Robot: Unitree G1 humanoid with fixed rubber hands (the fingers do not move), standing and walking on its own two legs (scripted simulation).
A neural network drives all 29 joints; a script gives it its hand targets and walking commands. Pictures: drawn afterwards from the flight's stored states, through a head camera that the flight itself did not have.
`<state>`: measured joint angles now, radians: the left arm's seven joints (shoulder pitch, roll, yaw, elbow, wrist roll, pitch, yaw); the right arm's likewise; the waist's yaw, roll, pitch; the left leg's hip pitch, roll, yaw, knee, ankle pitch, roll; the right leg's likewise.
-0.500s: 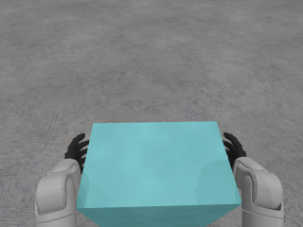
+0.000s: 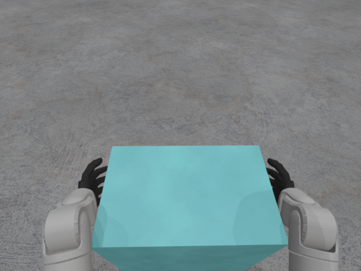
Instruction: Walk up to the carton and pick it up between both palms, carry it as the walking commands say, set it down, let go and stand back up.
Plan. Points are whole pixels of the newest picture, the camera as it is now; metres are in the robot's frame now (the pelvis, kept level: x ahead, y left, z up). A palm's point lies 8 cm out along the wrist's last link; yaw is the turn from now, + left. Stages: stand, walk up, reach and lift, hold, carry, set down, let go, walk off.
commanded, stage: carry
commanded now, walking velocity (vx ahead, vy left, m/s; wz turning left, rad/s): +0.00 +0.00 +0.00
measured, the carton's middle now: (185, 214) +0.24 +0.00 +0.01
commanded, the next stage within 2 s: hold in 0.36 s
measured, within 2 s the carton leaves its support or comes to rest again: neither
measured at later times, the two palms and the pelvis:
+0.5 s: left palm (98, 206) +0.25 +0.19 +0.03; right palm (275, 211) +0.24 -0.20 +0.03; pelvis -0.01 +0.00 +0.00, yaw +1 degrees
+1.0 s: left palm (102, 184) +0.28 +0.18 +0.07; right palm (278, 186) +0.28 -0.21 +0.06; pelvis -0.04 -0.02 +0.00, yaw +5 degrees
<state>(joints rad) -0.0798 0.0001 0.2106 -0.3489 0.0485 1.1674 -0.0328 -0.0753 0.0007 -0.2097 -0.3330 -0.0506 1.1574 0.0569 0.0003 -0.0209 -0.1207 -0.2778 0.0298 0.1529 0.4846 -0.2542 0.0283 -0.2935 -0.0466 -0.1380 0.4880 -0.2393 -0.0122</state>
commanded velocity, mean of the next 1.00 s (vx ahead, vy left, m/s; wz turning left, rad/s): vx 0.00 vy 0.00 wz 0.00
